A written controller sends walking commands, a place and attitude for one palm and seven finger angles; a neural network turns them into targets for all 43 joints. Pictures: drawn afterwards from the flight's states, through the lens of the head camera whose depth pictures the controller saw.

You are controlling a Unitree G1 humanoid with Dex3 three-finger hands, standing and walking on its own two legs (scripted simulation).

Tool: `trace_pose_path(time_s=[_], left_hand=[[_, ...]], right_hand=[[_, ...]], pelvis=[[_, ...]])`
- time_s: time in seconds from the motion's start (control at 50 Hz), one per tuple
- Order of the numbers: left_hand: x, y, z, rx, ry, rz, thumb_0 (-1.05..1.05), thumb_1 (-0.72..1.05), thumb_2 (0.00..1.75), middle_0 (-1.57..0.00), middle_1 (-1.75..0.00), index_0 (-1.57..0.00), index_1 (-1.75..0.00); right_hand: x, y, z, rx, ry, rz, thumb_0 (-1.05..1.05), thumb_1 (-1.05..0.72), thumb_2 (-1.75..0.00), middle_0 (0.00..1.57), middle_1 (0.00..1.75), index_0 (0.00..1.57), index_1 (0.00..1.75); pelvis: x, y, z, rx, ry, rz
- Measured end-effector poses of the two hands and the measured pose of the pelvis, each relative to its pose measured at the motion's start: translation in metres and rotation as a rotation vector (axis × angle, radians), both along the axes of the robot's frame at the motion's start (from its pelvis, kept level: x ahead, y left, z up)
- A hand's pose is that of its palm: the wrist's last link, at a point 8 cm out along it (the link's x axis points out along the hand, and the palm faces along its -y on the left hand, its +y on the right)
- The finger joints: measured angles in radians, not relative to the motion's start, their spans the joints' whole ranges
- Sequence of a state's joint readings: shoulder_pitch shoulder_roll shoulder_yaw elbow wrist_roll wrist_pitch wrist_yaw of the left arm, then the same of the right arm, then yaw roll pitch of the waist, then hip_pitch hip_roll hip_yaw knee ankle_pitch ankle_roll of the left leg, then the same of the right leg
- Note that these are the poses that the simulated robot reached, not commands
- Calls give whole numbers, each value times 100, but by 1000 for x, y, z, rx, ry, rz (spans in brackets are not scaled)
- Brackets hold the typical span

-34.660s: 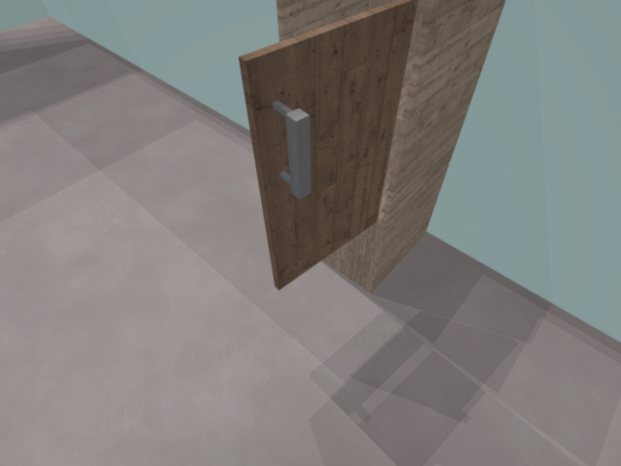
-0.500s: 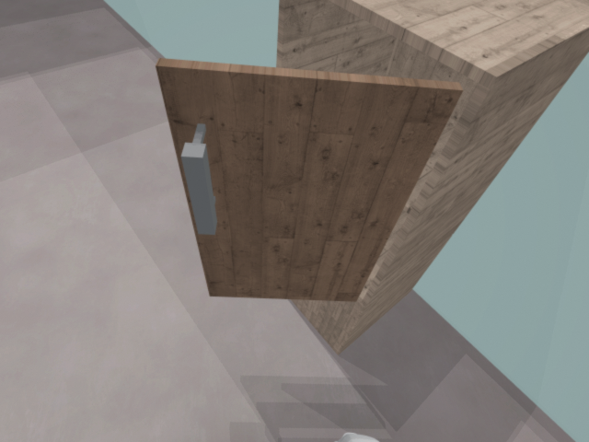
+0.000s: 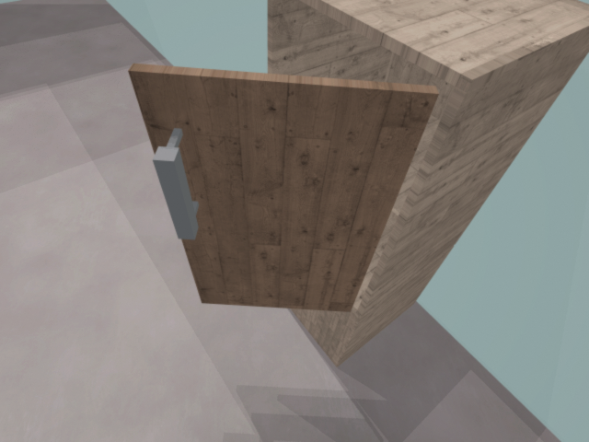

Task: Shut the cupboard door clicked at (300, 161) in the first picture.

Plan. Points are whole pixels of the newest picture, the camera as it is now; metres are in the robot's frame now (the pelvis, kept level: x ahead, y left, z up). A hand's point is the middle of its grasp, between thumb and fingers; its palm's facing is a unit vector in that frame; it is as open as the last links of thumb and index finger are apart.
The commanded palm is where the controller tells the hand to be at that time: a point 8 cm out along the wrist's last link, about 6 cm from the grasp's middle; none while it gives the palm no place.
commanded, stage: come to a stop and stand still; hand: left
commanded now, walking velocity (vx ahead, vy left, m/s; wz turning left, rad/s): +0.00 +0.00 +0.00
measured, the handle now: (182, 186) +0.42 +0.20 +0.10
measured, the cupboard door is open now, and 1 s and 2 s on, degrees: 51 51 51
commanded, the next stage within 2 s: look again from close up in 0.84 s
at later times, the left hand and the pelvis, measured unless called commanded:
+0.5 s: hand out of the picture +0.01 +0.19 -0.17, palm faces +0.00 -0.98 -0.21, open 7.4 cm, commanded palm none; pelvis -0.02 +0.01 +0.00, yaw -1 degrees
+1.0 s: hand out of the picture -0.01 +0.18 -0.17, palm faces -0.02 -0.98 -0.19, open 7.4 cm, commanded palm none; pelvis -0.02 +0.01 +0.01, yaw -1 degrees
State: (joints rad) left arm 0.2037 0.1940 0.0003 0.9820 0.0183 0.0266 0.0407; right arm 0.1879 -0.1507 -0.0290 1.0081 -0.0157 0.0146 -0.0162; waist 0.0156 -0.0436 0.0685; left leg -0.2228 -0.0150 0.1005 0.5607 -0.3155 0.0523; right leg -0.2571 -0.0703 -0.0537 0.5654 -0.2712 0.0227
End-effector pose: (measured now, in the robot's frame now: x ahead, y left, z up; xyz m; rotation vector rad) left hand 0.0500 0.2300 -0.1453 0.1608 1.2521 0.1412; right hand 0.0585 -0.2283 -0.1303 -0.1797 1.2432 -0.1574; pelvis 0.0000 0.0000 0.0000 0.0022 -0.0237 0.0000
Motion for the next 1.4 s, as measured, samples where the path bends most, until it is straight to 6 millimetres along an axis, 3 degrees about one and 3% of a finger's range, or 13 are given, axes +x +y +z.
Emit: trace_pose_path(time_s=[0.12,0.22,0.34,0.62,0.76,1.08,1.4], left_hand=[[-26,9,6,46,22,-2,1,91,90,-20,-30,-20,-30],[-37,13,8,54,30,4,1,91,90,-20,-30,-20,-30],[-41,11,9,40,22,5,1,90,90,-20,-30,-20,-30],[-45,4,6,-2,48,-28,1,90,90,-20,-30,-20,-30],[-53,6,7,0,78,-25,1,91,90,-20,-30,-20,-30],[-66,-1,7,-12,124,-13,1,90,90,-20,-30,-20,-30],[-67,-10,6,-30,139,-3,1,91,90,-20,-30,-20,-30]], right_hand=[[21,1,0,28,-99,11,0,-92,-90,20,30,21,30],[23,1,1,30,-115,27,0,-91,-90,20,30,20,30],[8,1,0,25,-79,26,0,-90,-90,20,30,20,30],[-53,6,-2,22,64,-35,0,-91,-90,20,30,20,30],[-73,13,-4,38,115,-61,0,-90,-90,20,30,20,30],[-79,20,-6,56,136,-80,1,-91,-90,20,30,20,30],[-78,20,-5,54,153,-83,1,-91,-90,20,30,20,30]], pelvis=[[-3,0,-3,-8,3,3],[-6,1,-3,-11,5,0],[-11,3,0,-11,0,-3],[-20,10,5,-6,-2,-14],[-20,12,6,-4,-4,-17],[-18,12,8,0,-8,-25],[-12,10,10,-1,-8,-24]])
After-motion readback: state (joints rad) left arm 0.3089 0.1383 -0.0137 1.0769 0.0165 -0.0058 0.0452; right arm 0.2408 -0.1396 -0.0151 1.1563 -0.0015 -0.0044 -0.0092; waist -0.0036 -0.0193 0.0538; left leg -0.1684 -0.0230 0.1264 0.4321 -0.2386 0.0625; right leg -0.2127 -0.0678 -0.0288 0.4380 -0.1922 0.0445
